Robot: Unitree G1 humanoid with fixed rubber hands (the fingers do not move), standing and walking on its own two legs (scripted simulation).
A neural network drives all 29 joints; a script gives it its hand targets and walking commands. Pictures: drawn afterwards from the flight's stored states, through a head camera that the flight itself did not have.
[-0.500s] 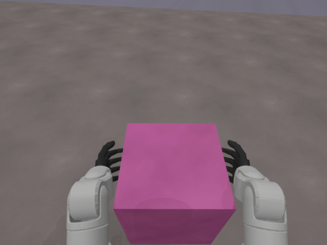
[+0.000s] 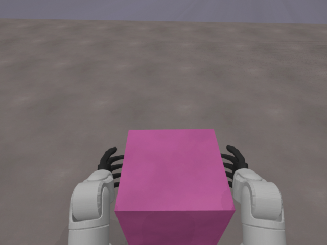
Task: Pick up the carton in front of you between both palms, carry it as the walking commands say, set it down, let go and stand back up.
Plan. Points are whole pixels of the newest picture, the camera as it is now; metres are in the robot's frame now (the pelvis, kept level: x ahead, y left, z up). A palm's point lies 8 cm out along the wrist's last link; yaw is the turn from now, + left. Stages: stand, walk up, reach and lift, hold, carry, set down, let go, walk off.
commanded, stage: carry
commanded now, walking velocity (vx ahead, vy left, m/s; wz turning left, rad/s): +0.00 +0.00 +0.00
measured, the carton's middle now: (171, 192) +0.27 +0.00 +0.01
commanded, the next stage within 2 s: hold in 0.88 s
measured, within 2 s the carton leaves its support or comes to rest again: neither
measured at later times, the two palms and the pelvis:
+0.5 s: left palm (110, 193) +0.24 +0.14 +0.05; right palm (240, 193) +0.24 -0.16 +0.05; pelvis -0.03 -0.01 +0.00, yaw +0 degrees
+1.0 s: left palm (112, 194) +0.24 +0.14 +0.05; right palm (242, 195) +0.24 -0.16 +0.05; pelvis -0.04 -0.01 +0.01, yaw -2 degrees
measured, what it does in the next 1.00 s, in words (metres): stands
